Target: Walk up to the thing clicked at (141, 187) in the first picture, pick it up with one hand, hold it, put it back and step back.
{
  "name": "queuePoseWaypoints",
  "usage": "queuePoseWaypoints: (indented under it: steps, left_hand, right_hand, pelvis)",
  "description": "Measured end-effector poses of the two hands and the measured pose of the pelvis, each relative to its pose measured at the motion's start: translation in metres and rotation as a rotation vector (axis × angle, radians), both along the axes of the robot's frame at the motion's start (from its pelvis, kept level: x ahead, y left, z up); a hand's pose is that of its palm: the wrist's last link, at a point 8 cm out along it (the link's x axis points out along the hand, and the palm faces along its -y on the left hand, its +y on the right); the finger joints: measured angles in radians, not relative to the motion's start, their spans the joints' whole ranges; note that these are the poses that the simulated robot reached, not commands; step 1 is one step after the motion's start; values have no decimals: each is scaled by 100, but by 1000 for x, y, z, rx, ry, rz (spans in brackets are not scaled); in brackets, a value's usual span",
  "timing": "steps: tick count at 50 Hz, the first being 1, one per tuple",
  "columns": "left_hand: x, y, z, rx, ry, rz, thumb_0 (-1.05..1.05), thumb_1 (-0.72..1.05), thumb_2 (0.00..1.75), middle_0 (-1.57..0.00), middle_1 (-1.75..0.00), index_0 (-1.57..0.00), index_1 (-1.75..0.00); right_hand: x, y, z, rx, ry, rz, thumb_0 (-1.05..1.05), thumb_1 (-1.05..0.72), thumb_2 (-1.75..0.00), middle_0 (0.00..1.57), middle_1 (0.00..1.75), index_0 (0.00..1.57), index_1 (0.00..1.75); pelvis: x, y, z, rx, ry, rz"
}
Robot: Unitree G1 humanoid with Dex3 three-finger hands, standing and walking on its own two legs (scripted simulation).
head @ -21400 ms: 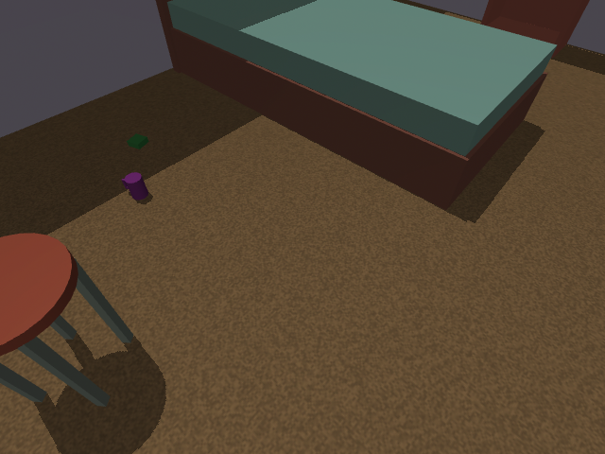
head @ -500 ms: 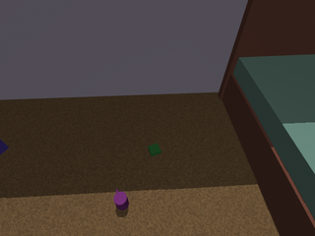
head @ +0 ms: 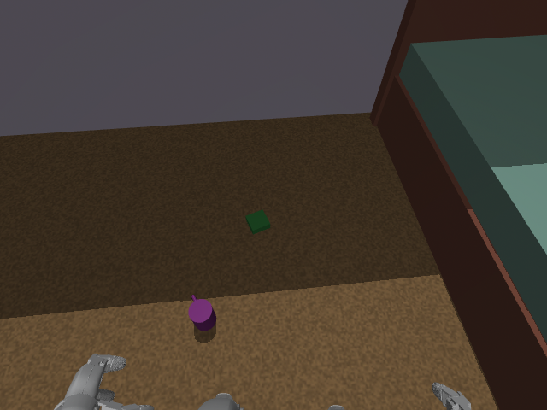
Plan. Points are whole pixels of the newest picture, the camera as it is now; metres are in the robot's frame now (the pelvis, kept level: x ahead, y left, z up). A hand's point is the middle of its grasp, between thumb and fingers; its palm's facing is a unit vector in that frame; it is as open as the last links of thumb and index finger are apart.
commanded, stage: rise first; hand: left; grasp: from above
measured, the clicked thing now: (200, 311) +0.44 +0.26 -0.68
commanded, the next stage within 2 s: none
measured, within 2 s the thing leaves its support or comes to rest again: neither
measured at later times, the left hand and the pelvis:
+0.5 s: hand out of the picture +0.13 +0.26 -0.20, palm faces -0.18 -0.86 -0.48, open 14.1 cm; pelvis -0.01 +0.01 -0.07, yaw +0 degrees
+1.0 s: hand (151, 368) +0.23 +0.29 -0.37, palm faces -0.43 -0.48 -0.76, open 14.1 cm; pelvis -0.06 +0.00 -0.23, yaw -2 degrees
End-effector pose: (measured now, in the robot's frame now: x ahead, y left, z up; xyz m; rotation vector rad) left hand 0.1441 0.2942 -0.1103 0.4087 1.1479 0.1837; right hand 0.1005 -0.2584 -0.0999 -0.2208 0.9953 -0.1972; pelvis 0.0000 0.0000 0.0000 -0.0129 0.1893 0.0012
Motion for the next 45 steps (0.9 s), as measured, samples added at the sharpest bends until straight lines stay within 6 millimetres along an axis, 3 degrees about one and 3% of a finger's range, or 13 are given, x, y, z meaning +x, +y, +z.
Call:
queuePoseWaypoints:
  steps: [7,17,31,37,45]
  left_hand:
    - [-4,2,-17,22,-14,-45,0,-46,97,-7,-107,-8,-106]
    - [-12,3,-34,61,-1,-98,0,-52,97,-7,-108,-7,-107]
    - [-18,6,-63,121,-5,-184,0,-51,95,-6,-109,-7,-108]
    - [1,13,-104,195,-13,-309,0,-51,95,-6,-109,-7,-108]
    - [57,15,-171,342,-125,-534,0,-51,97,-6,-109,-6,-108]
  right_hand:
    - [27,4,-13,-27,-75,31,1,-89,-90,20,30,20,30]
    - [59,18,-25,-26,-180,89,1,-89,-90,20,30,20,30]
    - [62,27,-60,-20,-213,121,1,-88,-89,21,30,20,30]
    - [58,19,-95,-35,-209,146,1,-87,-89,21,30,20,30]
    - [41,-1,-179,-53,-140,152,1,-86,-89,21,30,20,30]
  pelvis:
    - [0,3,-22,-11,52,4]
    - [-2,5,-46,-27,110,9]
    - [-14,7,-82,-39,184,12]
    - [-25,5,-115,-36,250,7]
    - [-46,2,-186,-32,348,-7]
